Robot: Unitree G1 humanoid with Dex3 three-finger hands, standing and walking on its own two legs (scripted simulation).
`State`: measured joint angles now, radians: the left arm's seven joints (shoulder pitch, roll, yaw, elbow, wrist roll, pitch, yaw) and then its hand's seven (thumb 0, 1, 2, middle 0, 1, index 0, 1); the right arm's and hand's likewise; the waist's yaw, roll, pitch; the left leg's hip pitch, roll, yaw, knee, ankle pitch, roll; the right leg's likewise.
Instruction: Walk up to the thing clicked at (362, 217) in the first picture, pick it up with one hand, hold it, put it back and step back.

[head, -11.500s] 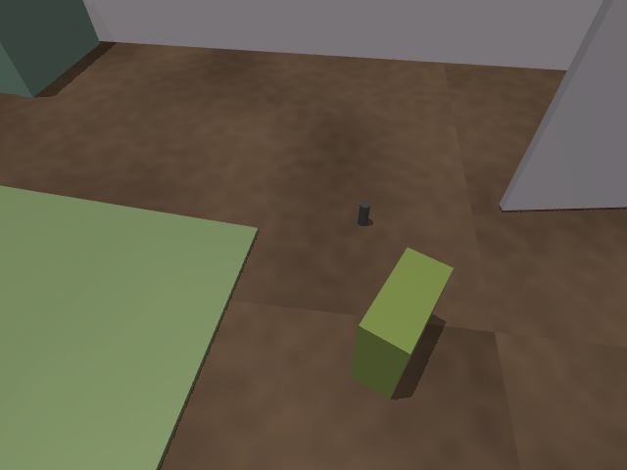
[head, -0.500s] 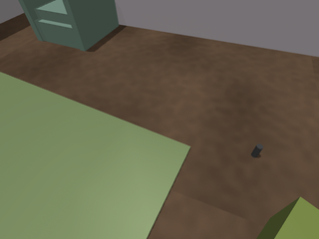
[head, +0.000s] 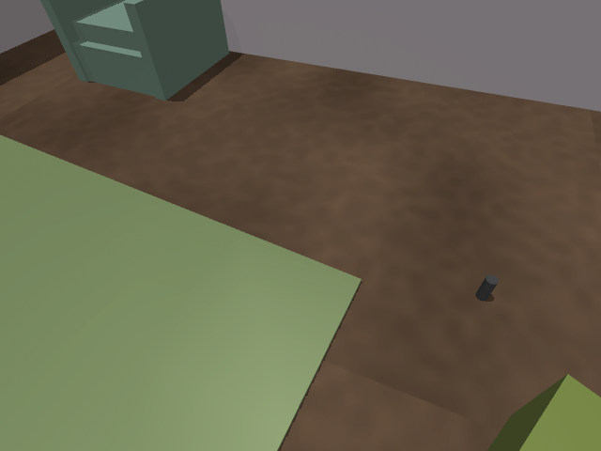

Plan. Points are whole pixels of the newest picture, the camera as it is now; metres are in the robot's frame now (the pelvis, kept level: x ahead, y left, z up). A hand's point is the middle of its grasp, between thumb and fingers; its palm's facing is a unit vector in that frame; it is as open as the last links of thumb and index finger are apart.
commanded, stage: stand
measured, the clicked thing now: (486, 288) +0.83 -0.65 -0.73
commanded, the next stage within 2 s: walk up in 0.36 s
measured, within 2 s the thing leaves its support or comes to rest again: neither
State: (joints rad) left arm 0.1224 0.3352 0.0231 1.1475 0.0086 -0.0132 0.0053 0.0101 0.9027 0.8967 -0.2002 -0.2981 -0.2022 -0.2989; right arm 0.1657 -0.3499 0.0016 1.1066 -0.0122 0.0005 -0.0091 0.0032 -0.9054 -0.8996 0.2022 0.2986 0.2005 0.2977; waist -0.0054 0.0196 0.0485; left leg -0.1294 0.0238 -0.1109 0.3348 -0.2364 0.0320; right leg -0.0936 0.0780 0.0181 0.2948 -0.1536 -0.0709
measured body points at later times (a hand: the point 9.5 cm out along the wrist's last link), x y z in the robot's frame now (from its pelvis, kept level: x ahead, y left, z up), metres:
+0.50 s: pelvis +0.02 +0.02 +0.00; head +0.02 +0.01 +0.45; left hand +0.08 +0.33 -0.12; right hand +0.08 -0.30 -0.13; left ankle +0.02 +0.16 -0.71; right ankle +0.00 -0.07 -0.75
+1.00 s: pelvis +0.19 +0.08 +0.01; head +0.20 +0.10 +0.46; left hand +0.29 +0.40 -0.11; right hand +0.16 -0.23 -0.09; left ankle +0.16 +0.20 -0.73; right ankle +0.24 -0.08 -0.68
